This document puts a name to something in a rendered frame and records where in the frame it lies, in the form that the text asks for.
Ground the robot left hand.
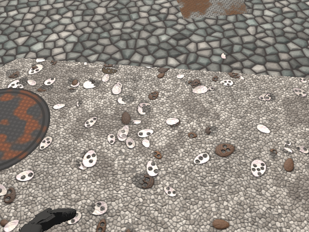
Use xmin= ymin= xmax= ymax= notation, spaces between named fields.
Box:
xmin=18 ymin=208 xmax=76 ymax=232

